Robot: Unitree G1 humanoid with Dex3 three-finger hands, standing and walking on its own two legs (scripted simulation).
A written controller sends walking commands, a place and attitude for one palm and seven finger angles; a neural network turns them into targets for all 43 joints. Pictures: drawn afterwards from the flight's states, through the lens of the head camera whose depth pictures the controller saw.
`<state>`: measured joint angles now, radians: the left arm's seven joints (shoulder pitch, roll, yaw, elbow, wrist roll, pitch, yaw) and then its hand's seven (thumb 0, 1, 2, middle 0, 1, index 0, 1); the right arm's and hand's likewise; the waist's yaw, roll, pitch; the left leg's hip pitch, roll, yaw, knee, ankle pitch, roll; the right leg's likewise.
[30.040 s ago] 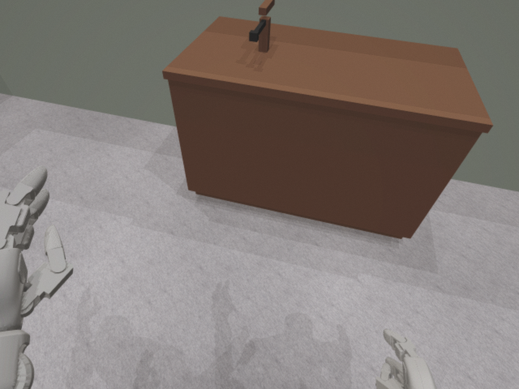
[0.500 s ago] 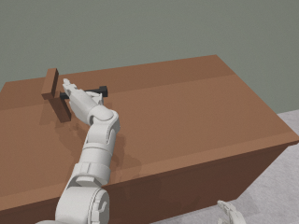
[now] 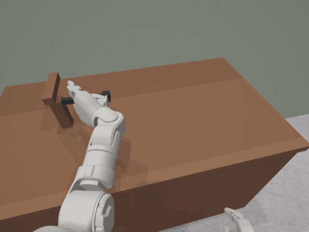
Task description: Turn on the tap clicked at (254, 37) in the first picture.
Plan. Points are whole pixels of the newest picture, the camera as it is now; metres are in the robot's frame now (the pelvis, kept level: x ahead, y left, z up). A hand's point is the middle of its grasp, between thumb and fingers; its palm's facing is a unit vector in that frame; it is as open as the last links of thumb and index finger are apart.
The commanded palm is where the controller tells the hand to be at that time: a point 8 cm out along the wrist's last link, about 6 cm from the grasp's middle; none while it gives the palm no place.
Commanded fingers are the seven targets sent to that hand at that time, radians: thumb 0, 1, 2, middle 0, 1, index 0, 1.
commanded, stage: draw the hand back beside the body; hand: left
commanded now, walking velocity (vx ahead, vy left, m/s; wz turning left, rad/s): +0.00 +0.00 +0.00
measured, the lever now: (106, 96) +0.51 +0.21 +0.07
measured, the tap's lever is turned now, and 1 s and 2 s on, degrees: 86 86 86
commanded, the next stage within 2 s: step back with the hand held close in 1.50 s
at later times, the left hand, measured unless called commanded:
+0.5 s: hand (84, 129) +0.30 +0.18 +0.16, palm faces +0.21 -0.95 -0.24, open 7.7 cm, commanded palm +0.28 +0.22 +0.16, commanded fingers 0.00 0.90 0.90 -0.17 -0.23 -0.17 -0.23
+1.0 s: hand (51, 148) +0.24 +0.23 +0.16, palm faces +0.29 -0.92 -0.28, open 7.5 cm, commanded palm +0.20 +0.28 +0.17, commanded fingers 0.00 0.90 0.90 -0.20 -0.30 -0.20 -0.30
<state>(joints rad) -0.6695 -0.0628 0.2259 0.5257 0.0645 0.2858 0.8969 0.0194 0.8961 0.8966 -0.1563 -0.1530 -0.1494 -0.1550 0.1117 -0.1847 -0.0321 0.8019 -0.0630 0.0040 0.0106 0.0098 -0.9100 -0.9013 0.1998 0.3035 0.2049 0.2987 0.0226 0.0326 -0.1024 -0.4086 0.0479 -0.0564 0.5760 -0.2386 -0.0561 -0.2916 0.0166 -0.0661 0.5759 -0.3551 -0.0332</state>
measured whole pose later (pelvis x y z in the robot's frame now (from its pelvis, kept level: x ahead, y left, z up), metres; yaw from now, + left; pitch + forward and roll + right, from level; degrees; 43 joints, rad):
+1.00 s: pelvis +0.00 +0.02 +0.01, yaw -2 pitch -5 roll -1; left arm 0.27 0.31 0.16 -0.30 -0.06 -0.07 0.09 0.02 0.89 0.90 -0.20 -0.28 -0.19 -0.28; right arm 0.16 -0.22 0.04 0.64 -0.01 -0.04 -0.07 0.01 -0.91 -0.90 0.20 0.30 0.21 0.30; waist 0.07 0.04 0.03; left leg -0.15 0.04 -0.01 0.44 -0.20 -0.02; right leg -0.02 0.00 -0.02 0.38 -0.27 0.00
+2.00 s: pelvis -0.03 +0.05 +0.00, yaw -4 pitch +1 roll -2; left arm 0.50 0.39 0.31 -0.49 -0.07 -0.15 0.09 0.02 0.89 0.90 -0.22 -0.30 -0.21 -0.31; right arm 0.19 -0.23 0.01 0.55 0.01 -0.04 -0.09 0.01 -0.91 -0.90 0.20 0.30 0.21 0.30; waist 0.02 0.02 0.00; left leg -0.38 0.03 0.02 0.56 -0.20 0.02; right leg -0.26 -0.01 0.01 0.51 -0.26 0.04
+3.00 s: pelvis -0.14 +0.05 -0.02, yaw -1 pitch -1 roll -4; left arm 0.42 0.41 0.39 -0.55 -0.05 -0.22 0.16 0.02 0.88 0.90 -0.22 -0.30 -0.21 -0.31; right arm 0.22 -0.18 0.01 0.60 -0.02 -0.14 -0.07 0.01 -0.91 -0.90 0.20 0.30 0.21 0.30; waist 0.00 0.03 0.03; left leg -0.57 0.06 -0.03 0.66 -0.08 0.02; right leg -0.40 0.06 -0.01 0.75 -0.42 -0.01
